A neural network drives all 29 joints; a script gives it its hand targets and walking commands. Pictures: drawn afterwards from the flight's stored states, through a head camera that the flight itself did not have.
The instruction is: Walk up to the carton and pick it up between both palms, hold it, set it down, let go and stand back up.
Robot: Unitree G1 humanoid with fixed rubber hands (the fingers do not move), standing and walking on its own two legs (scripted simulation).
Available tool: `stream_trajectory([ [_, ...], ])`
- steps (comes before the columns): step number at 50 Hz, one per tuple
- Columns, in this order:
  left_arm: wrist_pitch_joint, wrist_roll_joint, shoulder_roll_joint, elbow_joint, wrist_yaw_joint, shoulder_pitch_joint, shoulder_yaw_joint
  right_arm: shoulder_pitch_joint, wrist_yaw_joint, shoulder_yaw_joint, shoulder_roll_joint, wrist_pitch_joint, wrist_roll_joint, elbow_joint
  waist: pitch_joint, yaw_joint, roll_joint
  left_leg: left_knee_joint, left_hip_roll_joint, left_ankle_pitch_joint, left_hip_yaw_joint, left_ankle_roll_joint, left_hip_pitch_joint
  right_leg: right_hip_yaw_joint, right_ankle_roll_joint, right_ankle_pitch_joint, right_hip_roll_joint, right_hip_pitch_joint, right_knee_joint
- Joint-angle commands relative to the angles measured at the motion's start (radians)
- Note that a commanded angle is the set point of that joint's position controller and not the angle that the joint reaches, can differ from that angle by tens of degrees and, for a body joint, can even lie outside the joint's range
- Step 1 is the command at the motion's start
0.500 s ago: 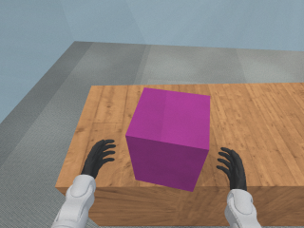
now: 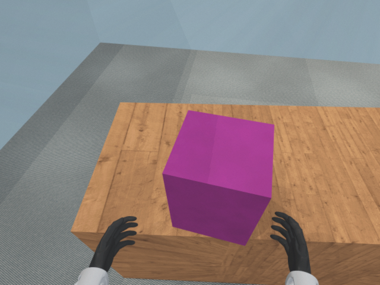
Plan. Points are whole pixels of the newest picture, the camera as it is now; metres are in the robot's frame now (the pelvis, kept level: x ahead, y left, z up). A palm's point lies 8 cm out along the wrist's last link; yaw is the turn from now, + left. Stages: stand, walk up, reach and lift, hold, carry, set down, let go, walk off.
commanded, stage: set down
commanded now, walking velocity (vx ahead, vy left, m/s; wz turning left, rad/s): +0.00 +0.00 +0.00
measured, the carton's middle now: (218, 181) +0.35 -0.05 -0.02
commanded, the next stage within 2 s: let go in 0.84 s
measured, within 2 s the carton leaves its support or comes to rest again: neither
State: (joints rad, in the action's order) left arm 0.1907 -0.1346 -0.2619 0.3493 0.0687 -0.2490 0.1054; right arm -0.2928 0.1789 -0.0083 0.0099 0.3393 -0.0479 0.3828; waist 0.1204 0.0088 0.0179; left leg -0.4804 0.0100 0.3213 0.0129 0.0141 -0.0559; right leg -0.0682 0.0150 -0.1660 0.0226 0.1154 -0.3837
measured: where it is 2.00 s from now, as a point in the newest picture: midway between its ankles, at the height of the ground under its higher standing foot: outside the picture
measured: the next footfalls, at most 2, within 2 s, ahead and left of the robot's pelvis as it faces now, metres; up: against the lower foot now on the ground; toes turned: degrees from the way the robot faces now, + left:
none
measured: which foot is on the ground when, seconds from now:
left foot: down 0.00-1.00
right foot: down 0.00-1.00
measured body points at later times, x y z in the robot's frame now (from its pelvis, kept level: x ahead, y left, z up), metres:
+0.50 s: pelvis +0.02 +0.01 +0.00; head +0.01 +0.02 +0.45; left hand +0.21 +0.21 -0.05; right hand +0.19 -0.21 -0.04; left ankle -0.03 +0.10 -0.74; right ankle +0.03 -0.11 -0.74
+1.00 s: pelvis +0.01 +0.00 +0.00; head +0.02 +0.00 +0.45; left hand +0.19 +0.21 -0.08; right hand +0.17 -0.22 -0.08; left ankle -0.03 +0.10 -0.74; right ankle +0.03 -0.11 -0.74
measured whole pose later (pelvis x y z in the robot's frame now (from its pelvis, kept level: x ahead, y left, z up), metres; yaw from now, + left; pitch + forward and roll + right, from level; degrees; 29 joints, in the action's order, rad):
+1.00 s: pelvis +0.01 +0.00 +0.00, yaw -2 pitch -5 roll -1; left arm -0.08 0.01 -0.18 0.48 0.00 -0.21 0.01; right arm -0.21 0.00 0.02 0.16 0.22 0.01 0.62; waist 0.11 0.00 0.03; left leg -0.39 0.02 0.30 -0.03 0.01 0.00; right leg -0.03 0.02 -0.16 0.03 0.09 -0.34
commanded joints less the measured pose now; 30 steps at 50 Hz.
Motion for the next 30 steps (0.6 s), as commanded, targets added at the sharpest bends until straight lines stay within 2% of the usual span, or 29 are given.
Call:
stream_trajectory([
  [1,0.021,0.014,-0.073,-0.154,0.017,0.063,-0.039,-0.062,0.003,0.003,0.005,0.037,-0.013,-0.059,-0.091,0.044,0.064,0.138,0.011,-0.184,-0.019,-0.057,-0.243,0.099,0.012,0.133,-0.035,-0.274,0.052],
  [2,0.013,0.018,-0.076,-0.161,0.016,0.059,-0.055,-0.065,0.002,0.005,0.012,0.04,-0.018,-0.057,-0.103,0.045,0.054,0.126,0.013,-0.256,-0.021,-0.057,-0.227,0.11,0.006,0.19,-0.034,-0.279,0.045],
  [3,-0.002,0.039,-0.047,-0.14,0.018,0.035,-0.058,-0.076,-0.01,-0.001,0.029,0.041,-0.021,-0.017,-0.079,0.03,0.082,0.134,0.017,-0.272,-0.012,-0.074,-0.213,0.099,0.014,0.179,-0.025,-0.274,0.044],
  [4,-0.058,0.079,-0.005,-0.041,0.008,0.031,-0.041,-0.025,-0.03,0.007,0.085,0.016,-0.009,0.105,-0.034,0.024,0.146,0.158,0.025,-0.25,-0.007,-0.091,-0.198,0.082,0.032,0.1,-0.017,-0.246,0.058],
  [5,-0.055,0.08,-0.033,-0.091,-0.001,0.054,-0.047,-0.003,-0.039,0.021,0.068,0.019,-0.011,0.068,-0.038,-0.005,0.147,0.149,0.024,-0.235,-0.006,-0.091,-0.215,0.088,0.041,0.086,-0.016,-0.249,0.056],
  [6,-0.056,0.089,-0.035,-0.142,-0.003,0.033,-0.049,-0.01,-0.041,0.037,0.078,0.031,-0.005,0.018,-0.054,0.001,0.134,0.149,0.03,-0.267,-0.003,-0.093,-0.213,0.072,0.035,0.113,-0.007,-0.265,0.045],
  [7,-0.076,0.093,-0.025,-0.108,-0.002,0.027,-0.063,-0.002,-0.048,0.037,0.094,0.03,0.006,0.028,-0.025,-0.008,0.122,0.155,0.025,-0.282,-0.014,-0.086,-0.209,0.058,0.03,0.114,-0.005,-0.253,0.053],
  [8,-0.061,0.074,-0.052,-0.169,-0.008,0.015,-0.077,0.003,-0.047,0.035,0.104,0.054,-0.012,-0.084,-0.085,-0.036,0.055,0.142,0.019,-0.309,-0.018,-0.075,-0.204,0.065,0.019,0.162,0.0,-0.282,0.044],
  [9,-0.078,0.081,-0.021,-0.089,-0.014,0.006,-0.078,0.0,-0.059,0.04,0.139,0.048,0.007,-0.02,-0.072,-0.014,0.039,0.153,0.022,-0.307,-0.017,-0.086,-0.208,0.06,0.021,0.152,0.006,-0.294,0.044],
  [11,-0.096,0.101,-0.01,-0.085,-0.029,0.006,-0.07,0.028,-0.089,0.046,0.158,0.046,0.006,-0.015,-0.086,-0.037,0.064,0.154,0.025,-0.353,-0.008,-0.091,-0.215,0.052,0.033,0.18,0.011,-0.292,0.042],
  [12,-0.105,0.117,-0.01,-0.09,-0.039,0.012,-0.088,0.04,-0.096,0.072,0.163,0.044,0.032,-0.016,-0.085,-0.037,0.04,0.151,0.024,-0.329,-0.014,-0.082,-0.203,0.045,0.028,0.149,0.012,-0.269,0.043],
  [13,-0.099,0.107,-0.034,-0.099,-0.044,0.038,-0.089,0.052,-0.103,0.063,0.164,0.046,0.028,-0.066,-0.101,-0.046,0.003,0.147,0.015,-0.309,-0.03,-0.075,-0.213,0.053,0.023,0.162,0.007,-0.255,0.043],
  [14,-0.072,0.083,-0.04,-0.167,-0.042,0.033,-0.089,0.011,-0.1,0.067,0.135,0.057,0.009,-0.13,-0.1,-0.026,-0.012,0.147,0.017,-0.311,-0.029,-0.068,-0.237,0.062,0.013,0.198,0.0,-0.279,0.038],
  [15,-0.072,0.1,-0.013,-0.19,-0.063,0.044,-0.076,0.048,-0.124,0.067,0.16,0.053,-0.007,-0.101,-0.121,-0.047,0.011,0.157,0.031,-0.348,-0.017,-0.08,-0.219,0.052,0.024,0.2,0.015,-0.282,0.026],
  [16,-0.104,0.107,0.02,-0.057,-0.061,0.039,-0.049,0.05,-0.133,0.052,0.189,0.027,-0.007,-0.002,-0.095,-0.023,0.015,0.156,0.025,-0.328,-0.024,-0.077,-0.204,0.062,0.035,0.189,0.012,-0.264,0.048],
  [17,-0.089,0.09,-0.012,-0.101,-0.057,0.062,-0.065,0.043,-0.127,0.067,0.153,0.019,0.01,-0.025,-0.088,-0.019,-0.019,0.154,0.025,-0.296,-0.028,-0.07,-0.223,0.054,0.025,0.182,0.014,-0.26,0.044],
  [18,-0.083,0.088,-0.019,-0.096,-0.054,0.079,-0.066,0.034,-0.128,0.062,0.154,0.004,0.006,-0.028,-0.07,0.002,-0.022,0.158,0.022,-0.263,-0.031,-0.057,-0.226,0.07,0.023,0.172,0.003,-0.255,0.042],
  [19,-0.088,0.094,-0.013,-0.105,-0.056,0.083,-0.071,0.021,-0.13,0.063,0.158,-0.014,0.001,-0.004,-0.045,0.008,-0.003,0.162,0.023,-0.249,-0.03,-0.063,-0.218,0.066,0.024,0.156,0.004,-0.238,0.051],
  [20,-0.082,0.08,-0.005,-0.117,-0.056,0.075,-0.064,0.004,-0.129,0.061,0.151,-0.011,-0.008,-0.033,-0.062,0.013,-0.017,0.164,0.025,-0.258,-0.032,-0.057,-0.213,0.072,0.025,0.185,0.002,-0.244,0.051],
  [21,-0.08,0.075,-0.002,-0.149,-0.059,0.07,-0.062,-0.022,-0.13,0.052,0.145,-0.01,-0.018,-0.026,-0.078,0.017,0.011,0.162,0.019,-0.291,-0.036,-0.06,-0.196,0.078,0.032,0.214,-0.004,-0.265,0.052],
  [22,-0.047,0.078,0.003,-0.246,-0.07,0.042,-0.069,-0.015,-0.14,0.061,0.146,0.013,-0.036,-0.093,-0.104,-0.004,0.013,0.162,0.026,-0.374,-0.023,-0.076,-0.172,0.067,0.029,0.258,0.012,-0.265,0.044],
  [23,-0.09,0.099,0.011,-0.092,-0.054,0.035,-0.081,-0.018,-0.133,0.042,0.161,-0.029,-0.006,0.068,-0.062,0.025,0.032,0.171,0.022,-0.365,-0.029,-0.088,-0.158,0.081,0.037,0.244,0.001,-0.265,0.069],
  [24,-0.11,0.103,0.023,-0.05,-0.047,0.034,-0.073,0.003,-0.132,0.048,0.174,-0.041,-0.001,0.065,-0.048,0.026,0.029,0.174,0.012,-0.333,-0.029,-0.076,-0.155,0.088,0.033,0.217,-0.004,-0.242,0.07],
  [25,-0.142,0.136,0.032,-0.008,-0.048,0.035,-0.069,0.025,-0.142,0.047,0.199,-0.063,0.007,0.154,0.004,0.022,0.09,0.185,0.025,-0.335,-0.032,-0.092,-0.161,0.077,0.049,0.178,0.007,-0.234,0.062],
  [26,-0.158,0.155,0.037,-0.043,-0.049,0.042,-0.084,0.016,-0.142,0.052,0.195,-0.069,0.022,0.158,0.01,0.021,0.109,0.197,0.021,-0.341,-0.04,-0.103,-0.157,0.063,0.045,0.143,0.011,-0.235,0.075],
  [27,-0.159,0.149,0.023,-0.079,-0.053,0.032,-0.088,0.003,-0.144,0.059,0.191,-0.064,0.02,0.133,-0.019,0.003,0.091,0.187,0.02,-0.354,-0.04,-0.098,-0.153,0.067,0.047,0.155,0.013,-0.241,0.072],
  [28,-0.182,0.158,0.041,-0.031,-0.052,0.017,-0.092,0.004,-0.145,0.06,0.224,-0.075,0.031,0.168,-0.008,0.008,0.086,0.191,0.022,-0.368,-0.039,-0.102,-0.14,0.061,0.043,0.151,0.022,-0.233,0.073],
  [29,-0.184,0.151,0.02,-0.054,-0.048,0.019,-0.092,-0.001,-0.141,0.047,0.2,-0.067,0.027,0.13,-0.039,-0.006,0.071,0.173,0.014,-0.383,-0.047,-0.092,-0.137,0.069,0.039,0.19,0.007,-0.252,0.078],
  [30,-0.173,0.151,0.028,-0.104,-0.059,0.022,-0.101,0.03,-0.149,0.062,0.224,-0.044,0.013,0.089,-0.089,-0.019,0.058,0.181,0.018,-0.44,-0.044,-0.109,-0.143,0.055,0.033,0.221,0.019,-0.276,0.061],
])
